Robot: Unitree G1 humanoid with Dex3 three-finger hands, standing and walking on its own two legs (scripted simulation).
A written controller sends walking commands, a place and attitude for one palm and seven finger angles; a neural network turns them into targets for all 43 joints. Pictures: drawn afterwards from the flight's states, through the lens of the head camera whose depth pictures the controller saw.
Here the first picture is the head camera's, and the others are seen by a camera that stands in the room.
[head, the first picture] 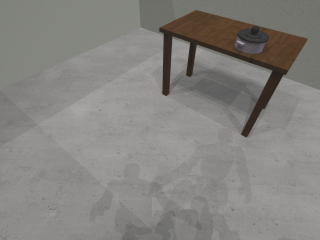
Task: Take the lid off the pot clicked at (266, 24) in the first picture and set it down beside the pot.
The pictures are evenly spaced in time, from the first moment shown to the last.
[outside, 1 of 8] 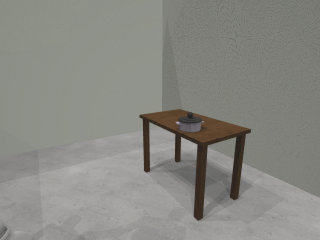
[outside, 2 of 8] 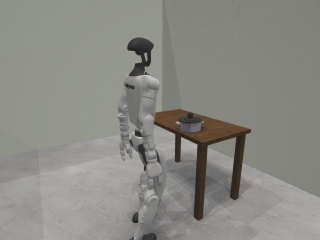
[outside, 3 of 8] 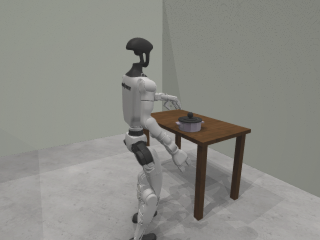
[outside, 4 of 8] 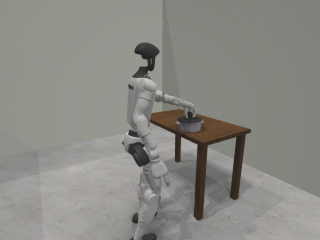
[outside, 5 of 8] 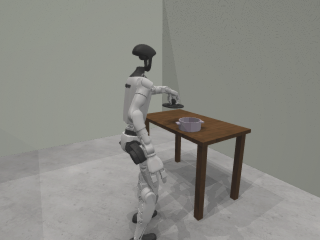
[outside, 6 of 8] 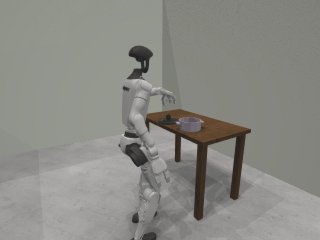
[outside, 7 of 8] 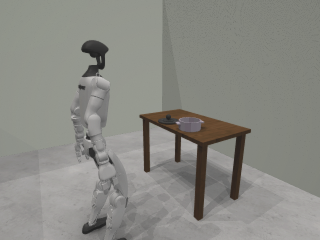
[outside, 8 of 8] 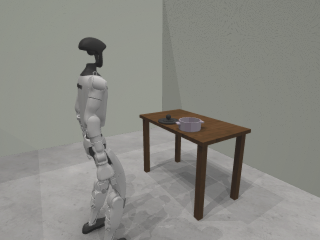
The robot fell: no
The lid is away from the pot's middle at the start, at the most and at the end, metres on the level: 0.00 0.27 0.26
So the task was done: yes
